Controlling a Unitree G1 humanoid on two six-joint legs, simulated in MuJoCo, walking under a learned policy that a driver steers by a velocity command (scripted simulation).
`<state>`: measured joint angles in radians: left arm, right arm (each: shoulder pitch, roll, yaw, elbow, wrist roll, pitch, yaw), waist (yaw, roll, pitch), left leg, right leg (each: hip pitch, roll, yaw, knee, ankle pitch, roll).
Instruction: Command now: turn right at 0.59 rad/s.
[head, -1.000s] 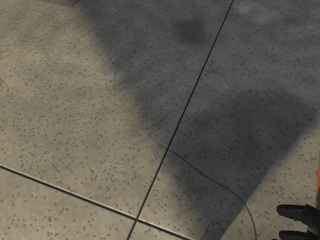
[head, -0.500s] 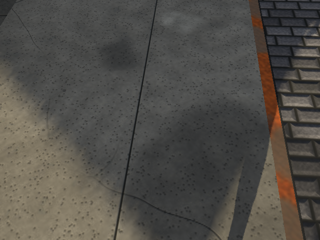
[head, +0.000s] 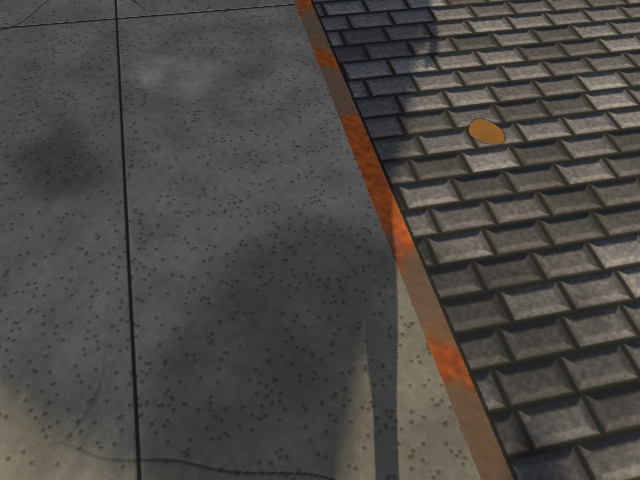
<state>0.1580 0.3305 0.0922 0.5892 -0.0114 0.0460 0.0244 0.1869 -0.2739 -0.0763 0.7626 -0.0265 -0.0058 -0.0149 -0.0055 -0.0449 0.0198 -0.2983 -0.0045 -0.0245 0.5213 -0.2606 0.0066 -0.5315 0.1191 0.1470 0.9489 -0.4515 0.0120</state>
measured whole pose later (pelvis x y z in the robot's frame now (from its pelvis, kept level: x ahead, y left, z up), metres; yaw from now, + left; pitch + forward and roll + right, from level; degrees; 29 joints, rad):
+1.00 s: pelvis +0.31 -0.04 +0.01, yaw -11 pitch +1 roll +1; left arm 0.26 0.30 0.05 0.72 -0.02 -0.06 0.01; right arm 0.27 -0.27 -0.05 0.81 0.00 -0.09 0.03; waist -0.02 -0.05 0.04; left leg -0.23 -0.06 0.06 0.37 -0.16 0.07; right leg -0.55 -0.10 0.05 1.12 -0.28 -0.01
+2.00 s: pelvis +0.82 -0.10 -0.01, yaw +13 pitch +2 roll -1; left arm 0.14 0.31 0.06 0.75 0.00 -0.06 0.02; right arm 0.17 -0.31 -0.08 0.67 0.01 -0.02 0.03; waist 0.00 -0.01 0.10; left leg -0.40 -0.09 0.00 0.50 -0.13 0.10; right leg -0.47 -0.05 0.05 1.24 -0.46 0.06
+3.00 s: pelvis +0.93 -0.09 +0.00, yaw +26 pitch -2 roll +0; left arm 0.18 0.26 0.04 0.91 0.01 0.00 0.02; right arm 0.23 -0.22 -0.02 0.83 -0.01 0.00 -0.02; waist 0.02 -0.01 0.03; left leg -0.17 -0.02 -0.06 0.53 -0.33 0.00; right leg -0.24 -0.03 0.05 0.50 -0.23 0.05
